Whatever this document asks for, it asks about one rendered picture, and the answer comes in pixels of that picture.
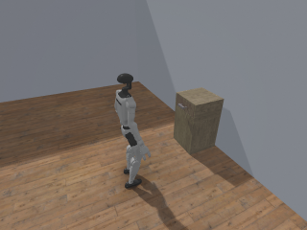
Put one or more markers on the right robot forearm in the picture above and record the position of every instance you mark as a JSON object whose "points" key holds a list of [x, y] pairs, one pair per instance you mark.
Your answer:
{"points": [[136, 135]]}

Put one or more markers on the cabinet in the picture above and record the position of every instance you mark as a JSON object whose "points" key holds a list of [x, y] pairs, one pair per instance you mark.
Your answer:
{"points": [[199, 132]]}

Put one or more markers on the drawer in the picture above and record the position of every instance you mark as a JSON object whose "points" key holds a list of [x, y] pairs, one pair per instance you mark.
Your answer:
{"points": [[189, 108]]}

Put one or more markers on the right robot upper arm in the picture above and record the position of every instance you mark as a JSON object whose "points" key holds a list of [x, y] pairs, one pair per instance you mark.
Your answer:
{"points": [[131, 106]]}

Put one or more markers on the handle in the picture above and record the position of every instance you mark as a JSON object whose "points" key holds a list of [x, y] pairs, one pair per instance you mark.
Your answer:
{"points": [[181, 106]]}

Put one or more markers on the left robot shin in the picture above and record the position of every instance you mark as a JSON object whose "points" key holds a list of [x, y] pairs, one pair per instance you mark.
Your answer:
{"points": [[128, 158]]}

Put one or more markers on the left robot upper arm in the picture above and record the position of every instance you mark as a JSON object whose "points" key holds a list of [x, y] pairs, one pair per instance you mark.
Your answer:
{"points": [[115, 105]]}

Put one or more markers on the right robot hand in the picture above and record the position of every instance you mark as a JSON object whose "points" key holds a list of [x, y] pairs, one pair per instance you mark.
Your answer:
{"points": [[143, 150]]}

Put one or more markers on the left robot thigh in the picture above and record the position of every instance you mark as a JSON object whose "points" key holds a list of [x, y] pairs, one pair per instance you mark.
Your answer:
{"points": [[129, 149]]}

